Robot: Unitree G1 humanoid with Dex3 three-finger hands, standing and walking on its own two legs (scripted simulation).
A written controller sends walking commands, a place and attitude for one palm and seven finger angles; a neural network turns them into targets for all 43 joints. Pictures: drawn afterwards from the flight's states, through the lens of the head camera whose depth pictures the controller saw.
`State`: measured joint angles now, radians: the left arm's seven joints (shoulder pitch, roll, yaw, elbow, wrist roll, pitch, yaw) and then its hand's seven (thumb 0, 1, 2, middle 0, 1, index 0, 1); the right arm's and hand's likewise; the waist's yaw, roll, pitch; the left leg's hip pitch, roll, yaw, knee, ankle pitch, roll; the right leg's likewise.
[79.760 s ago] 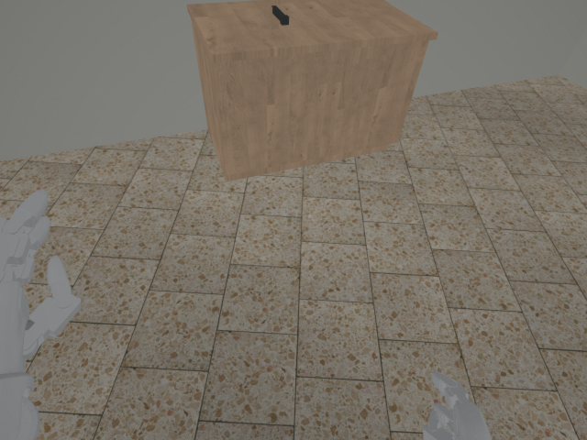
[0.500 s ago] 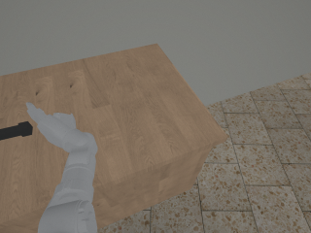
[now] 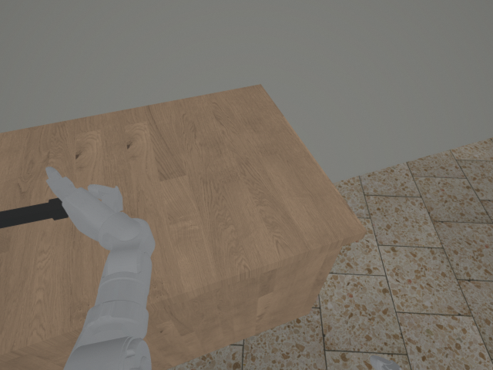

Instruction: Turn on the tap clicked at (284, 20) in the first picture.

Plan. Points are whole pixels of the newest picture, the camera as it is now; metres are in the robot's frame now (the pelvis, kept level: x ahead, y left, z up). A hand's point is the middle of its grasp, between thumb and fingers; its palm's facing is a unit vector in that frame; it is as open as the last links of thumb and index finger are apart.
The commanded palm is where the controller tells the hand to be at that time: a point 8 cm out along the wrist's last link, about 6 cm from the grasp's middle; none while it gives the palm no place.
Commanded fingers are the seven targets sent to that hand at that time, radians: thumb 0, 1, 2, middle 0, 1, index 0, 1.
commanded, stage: lift the hand up off the lever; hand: left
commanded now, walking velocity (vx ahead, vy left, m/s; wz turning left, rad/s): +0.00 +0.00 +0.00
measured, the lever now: (58, 208) +0.39 +0.36 +0.03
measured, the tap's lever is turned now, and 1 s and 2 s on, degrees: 86 86 86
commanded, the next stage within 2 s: draw the hand back beside the body in 0.88 s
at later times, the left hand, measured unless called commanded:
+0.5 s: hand (108, 187) +0.39 +0.24 +0.09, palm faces +0.84 -0.54 -0.07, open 7.8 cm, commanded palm +0.34 +0.25 +0.10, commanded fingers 0.00 0.90 0.90 -0.15 -0.15 -0.15 -0.15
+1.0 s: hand (112, 189) +0.38 +0.23 +0.10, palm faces +0.83 -0.55 -0.07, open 7.8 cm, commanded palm +0.32 +0.25 +0.11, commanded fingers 0.00 0.90 0.90 -0.15 -0.16 -0.15 -0.16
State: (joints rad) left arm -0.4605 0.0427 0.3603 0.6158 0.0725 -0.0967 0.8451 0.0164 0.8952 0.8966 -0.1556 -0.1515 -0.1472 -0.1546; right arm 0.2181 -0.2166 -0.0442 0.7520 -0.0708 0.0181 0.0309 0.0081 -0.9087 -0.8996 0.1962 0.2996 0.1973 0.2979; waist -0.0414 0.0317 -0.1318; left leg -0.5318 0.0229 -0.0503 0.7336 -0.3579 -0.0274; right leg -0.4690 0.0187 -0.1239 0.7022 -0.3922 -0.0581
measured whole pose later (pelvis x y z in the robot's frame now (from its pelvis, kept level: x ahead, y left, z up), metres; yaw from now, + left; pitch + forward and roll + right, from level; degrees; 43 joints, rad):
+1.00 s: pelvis +0.00 +0.00 +0.01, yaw +0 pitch +6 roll -1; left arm -0.44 0.01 0.31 0.49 0.04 0.04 0.84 0.02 0.90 0.90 -0.15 -0.15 -0.15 -0.15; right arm 0.17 -0.21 -0.03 0.76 -0.06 0.01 0.01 0.01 -0.91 -0.90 0.20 0.30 0.20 0.30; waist -0.01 0.03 -0.10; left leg -0.43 0.02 -0.04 0.65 -0.32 -0.02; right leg -0.37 0.02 -0.12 0.62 -0.35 -0.05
